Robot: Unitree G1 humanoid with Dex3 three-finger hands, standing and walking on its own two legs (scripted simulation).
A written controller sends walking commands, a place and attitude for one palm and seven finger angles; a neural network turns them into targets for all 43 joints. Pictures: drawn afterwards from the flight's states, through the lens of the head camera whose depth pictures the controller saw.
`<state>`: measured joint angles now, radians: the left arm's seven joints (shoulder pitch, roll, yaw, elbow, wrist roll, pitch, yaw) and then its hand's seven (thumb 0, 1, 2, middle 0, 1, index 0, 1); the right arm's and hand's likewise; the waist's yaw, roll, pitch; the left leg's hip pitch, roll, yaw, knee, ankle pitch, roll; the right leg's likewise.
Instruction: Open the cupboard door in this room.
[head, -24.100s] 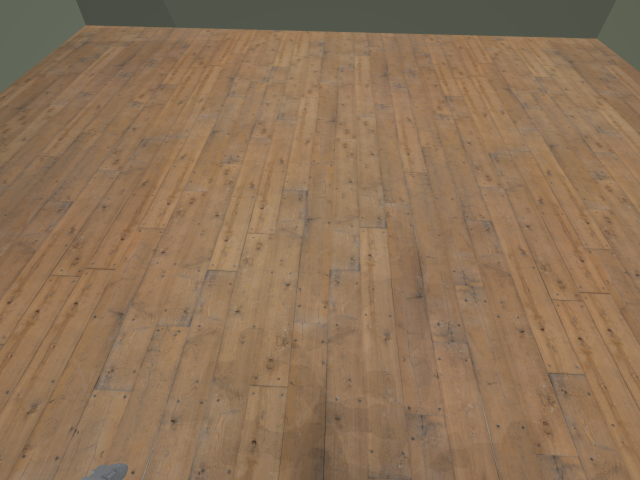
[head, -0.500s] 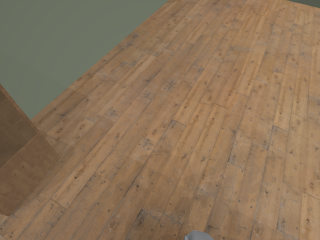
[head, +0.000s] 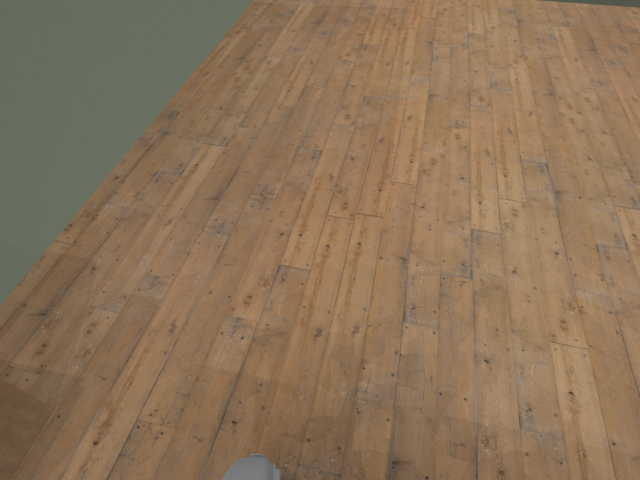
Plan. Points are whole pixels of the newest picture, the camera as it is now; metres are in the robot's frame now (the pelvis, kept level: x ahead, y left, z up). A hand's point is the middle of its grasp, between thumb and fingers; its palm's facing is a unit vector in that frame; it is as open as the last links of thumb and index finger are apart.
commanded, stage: turn to face it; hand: left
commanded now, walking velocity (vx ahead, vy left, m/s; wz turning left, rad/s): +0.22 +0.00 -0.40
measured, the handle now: out of the picture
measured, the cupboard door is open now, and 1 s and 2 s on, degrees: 0 0 0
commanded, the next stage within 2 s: none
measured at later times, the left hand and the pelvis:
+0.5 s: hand (164, 440) +0.19 +0.26 -0.17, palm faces +0.06 -0.98 -0.18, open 7.4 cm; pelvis +0.10 +0.06 +0.01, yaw +3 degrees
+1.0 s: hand out of the picture +0.13 +0.20 -0.15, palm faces +0.35 -0.89 -0.29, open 7.4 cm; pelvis +0.12 -0.01 +0.00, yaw +22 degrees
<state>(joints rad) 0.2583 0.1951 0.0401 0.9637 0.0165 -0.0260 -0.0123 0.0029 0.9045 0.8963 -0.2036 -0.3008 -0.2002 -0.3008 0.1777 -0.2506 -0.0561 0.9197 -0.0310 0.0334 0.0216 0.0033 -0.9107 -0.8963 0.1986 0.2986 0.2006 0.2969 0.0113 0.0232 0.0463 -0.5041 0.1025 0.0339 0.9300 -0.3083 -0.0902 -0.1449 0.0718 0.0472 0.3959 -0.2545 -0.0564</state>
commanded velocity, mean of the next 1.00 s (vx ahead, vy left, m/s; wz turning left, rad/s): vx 0.01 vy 0.00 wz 0.52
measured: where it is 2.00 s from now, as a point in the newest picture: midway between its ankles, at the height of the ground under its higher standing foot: outside the picture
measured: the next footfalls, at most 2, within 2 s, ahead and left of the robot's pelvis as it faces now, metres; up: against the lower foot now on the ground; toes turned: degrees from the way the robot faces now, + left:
left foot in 0.16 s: +0.14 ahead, +0.14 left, +0.00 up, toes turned +1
right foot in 0.76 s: +0.17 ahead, -0.08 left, +0.00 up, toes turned +11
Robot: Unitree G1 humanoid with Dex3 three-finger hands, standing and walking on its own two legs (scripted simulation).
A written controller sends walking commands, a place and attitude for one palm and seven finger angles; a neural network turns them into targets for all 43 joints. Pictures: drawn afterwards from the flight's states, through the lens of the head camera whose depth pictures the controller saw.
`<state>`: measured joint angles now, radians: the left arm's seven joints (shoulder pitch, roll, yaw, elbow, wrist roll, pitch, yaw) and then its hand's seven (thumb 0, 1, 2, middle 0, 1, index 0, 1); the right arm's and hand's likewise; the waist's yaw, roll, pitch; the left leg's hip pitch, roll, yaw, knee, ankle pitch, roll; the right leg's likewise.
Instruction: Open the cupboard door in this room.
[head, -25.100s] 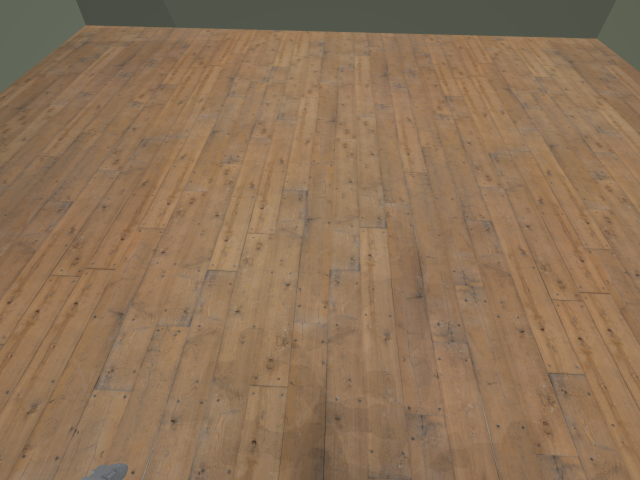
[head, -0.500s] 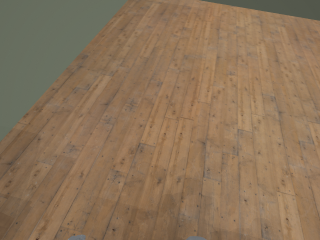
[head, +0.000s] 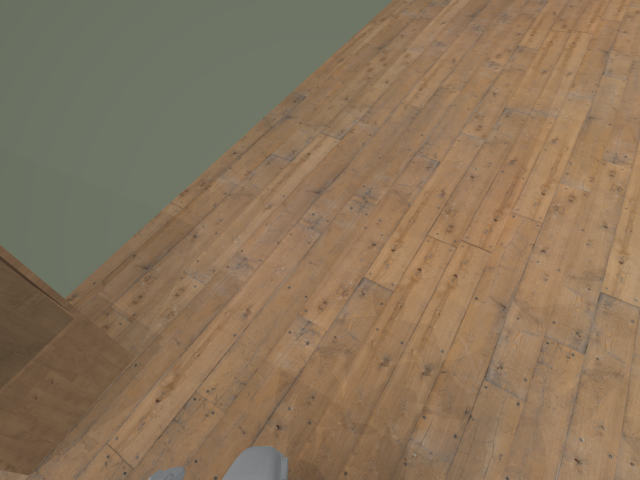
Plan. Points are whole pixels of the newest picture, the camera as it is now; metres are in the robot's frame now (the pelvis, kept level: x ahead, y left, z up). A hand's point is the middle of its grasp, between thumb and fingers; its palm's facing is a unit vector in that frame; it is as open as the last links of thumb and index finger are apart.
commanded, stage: turn to face it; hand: left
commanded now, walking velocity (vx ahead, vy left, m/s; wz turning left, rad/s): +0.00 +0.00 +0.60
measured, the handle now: out of the picture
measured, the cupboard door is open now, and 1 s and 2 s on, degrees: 0 0 0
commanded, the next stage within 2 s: take the last steps up to it in 1.64 s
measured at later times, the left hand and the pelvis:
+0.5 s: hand out of the picture -0.04 +0.29 -0.18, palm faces +0.36 -0.90 -0.25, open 7.4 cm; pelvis -0.01 +0.06 +0.00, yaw +18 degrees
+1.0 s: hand out of the picture +0.03 +0.23 -0.14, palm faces +0.52 -0.80 -0.29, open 7.4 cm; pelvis +0.03 +0.00 +0.00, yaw +36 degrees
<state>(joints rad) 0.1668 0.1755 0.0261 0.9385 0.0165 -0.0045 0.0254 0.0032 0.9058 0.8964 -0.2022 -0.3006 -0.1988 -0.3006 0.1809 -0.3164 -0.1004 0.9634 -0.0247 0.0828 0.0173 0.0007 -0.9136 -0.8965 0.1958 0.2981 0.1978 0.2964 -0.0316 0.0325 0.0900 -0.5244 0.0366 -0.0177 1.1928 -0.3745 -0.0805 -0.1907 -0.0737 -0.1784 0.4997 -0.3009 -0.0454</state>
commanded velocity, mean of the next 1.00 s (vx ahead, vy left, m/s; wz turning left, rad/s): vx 0.00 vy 0.00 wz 0.60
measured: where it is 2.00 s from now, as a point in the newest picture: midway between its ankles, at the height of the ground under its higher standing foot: outside the picture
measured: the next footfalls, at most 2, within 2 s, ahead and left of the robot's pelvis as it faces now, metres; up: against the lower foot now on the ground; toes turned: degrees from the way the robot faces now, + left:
left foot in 0.30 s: +0.00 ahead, +0.15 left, +0.00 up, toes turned +18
right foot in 0.82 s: +0.10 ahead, -0.07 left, +0.00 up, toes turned +27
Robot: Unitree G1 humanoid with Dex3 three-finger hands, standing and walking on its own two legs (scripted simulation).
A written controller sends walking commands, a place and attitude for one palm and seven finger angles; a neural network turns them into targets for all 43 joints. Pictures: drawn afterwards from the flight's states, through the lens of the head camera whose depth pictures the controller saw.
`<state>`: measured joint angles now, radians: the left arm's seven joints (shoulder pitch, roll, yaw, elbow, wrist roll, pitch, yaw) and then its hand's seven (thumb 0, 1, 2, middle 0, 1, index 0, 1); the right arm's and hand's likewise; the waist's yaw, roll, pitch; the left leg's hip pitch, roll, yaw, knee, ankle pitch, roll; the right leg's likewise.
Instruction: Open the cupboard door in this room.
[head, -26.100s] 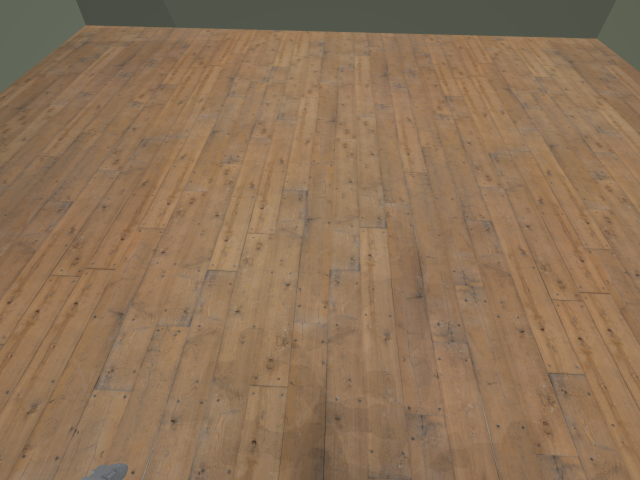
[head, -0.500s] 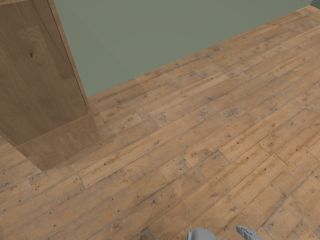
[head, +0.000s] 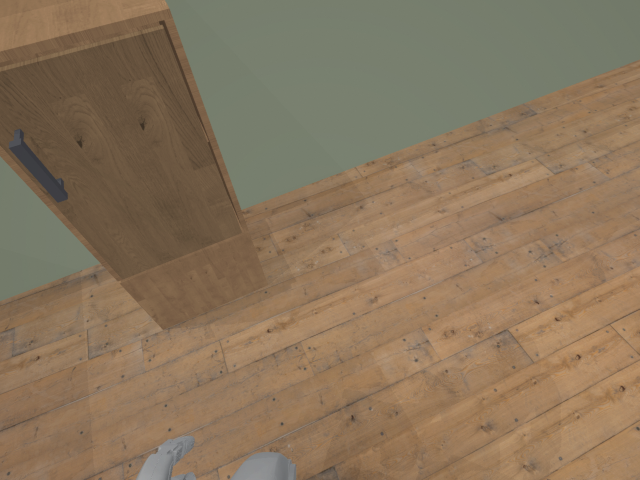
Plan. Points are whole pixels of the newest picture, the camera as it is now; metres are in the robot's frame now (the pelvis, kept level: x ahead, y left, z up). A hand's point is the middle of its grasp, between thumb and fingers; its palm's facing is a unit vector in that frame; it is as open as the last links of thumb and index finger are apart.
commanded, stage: turn to face it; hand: left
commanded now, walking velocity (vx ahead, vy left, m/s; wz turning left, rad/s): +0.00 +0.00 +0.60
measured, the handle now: (40, 166) +0.66 +0.55 +0.01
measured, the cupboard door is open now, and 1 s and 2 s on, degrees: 0 0 0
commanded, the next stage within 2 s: take the last steps up to it in 0.64 s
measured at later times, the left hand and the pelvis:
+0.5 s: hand out of the picture -0.05 +0.28 -0.18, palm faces +0.32 -0.91 -0.25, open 7.4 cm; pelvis -0.01 +0.06 +0.00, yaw +16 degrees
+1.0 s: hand out of the picture -0.01 +0.20 -0.15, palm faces +0.43 -0.87 -0.25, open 7.3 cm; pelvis +0.03 +0.02 +0.01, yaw +23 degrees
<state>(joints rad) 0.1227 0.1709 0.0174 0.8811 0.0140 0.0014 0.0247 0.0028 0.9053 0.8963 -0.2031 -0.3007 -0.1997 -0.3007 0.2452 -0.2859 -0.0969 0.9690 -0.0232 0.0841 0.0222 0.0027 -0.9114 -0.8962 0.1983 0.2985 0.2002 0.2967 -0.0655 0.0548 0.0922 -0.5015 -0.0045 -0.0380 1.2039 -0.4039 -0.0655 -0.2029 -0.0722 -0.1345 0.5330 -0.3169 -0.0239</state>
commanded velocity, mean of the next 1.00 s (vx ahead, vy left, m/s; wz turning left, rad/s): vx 0.08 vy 0.01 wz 0.30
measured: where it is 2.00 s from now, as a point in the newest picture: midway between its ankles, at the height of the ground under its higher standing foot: (281, 465)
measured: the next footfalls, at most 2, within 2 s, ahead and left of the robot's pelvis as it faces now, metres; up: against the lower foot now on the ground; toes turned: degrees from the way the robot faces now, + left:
left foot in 0.30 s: +0.00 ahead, +0.15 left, +0.00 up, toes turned +17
right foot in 0.84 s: +0.08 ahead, -0.07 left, +0.00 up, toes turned +18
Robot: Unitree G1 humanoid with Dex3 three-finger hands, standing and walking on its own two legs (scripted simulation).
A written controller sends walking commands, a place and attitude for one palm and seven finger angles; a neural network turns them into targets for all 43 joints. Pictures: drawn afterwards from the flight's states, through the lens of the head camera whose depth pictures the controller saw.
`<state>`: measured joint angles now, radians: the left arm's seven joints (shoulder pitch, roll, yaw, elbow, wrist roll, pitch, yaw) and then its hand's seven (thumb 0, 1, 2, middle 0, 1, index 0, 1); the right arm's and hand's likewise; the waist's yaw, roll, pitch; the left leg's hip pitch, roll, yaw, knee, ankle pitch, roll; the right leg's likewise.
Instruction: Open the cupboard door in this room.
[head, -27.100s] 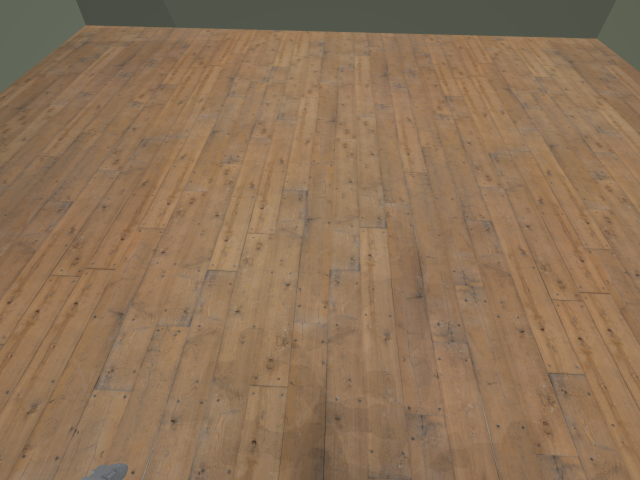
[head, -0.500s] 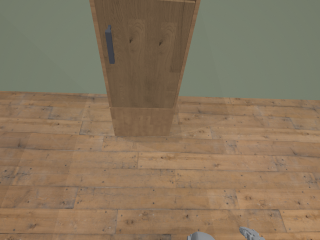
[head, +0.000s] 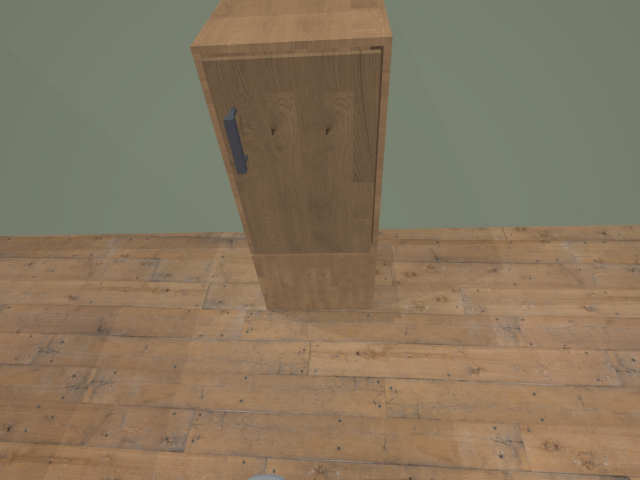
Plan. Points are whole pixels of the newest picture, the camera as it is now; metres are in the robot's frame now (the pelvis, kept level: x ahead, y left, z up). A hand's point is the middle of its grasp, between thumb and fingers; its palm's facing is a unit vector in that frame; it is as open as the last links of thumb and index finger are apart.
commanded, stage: take the last steps up to it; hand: left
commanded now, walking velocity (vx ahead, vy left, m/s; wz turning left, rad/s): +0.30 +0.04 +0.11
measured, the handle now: (237, 141) +0.79 +0.23 +0.00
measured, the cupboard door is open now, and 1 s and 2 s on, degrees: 0 0 0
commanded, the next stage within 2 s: come to a stop and stand still in 0.64 s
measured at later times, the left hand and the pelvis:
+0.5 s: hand out of the picture +0.05 +0.24 -0.19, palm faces +0.12 -0.98 -0.13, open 7.4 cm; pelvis +0.13 +0.08 -0.01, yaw +1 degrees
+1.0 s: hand (221, 354) +0.37 +0.22 -0.18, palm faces -0.01 -0.98 -0.21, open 7.4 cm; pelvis +0.26 +0.05 -0.02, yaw +1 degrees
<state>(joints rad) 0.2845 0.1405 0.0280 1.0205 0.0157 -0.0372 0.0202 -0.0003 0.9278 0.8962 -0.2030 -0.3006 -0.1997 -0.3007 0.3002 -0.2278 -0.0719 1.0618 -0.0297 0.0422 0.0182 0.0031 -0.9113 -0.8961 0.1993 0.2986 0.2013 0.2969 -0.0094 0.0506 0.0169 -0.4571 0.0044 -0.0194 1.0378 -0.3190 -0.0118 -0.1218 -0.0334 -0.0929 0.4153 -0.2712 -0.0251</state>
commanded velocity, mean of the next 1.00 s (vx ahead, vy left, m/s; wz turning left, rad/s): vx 0.09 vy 0.03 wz -0.02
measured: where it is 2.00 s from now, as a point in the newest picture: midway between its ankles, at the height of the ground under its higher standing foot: outside the picture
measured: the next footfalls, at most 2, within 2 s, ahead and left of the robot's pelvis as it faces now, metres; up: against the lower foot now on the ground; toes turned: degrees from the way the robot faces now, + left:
left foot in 0.36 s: +0.18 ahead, +0.18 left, +0.00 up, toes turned +10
right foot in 0.86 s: +0.40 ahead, -0.06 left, +0.00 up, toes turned -6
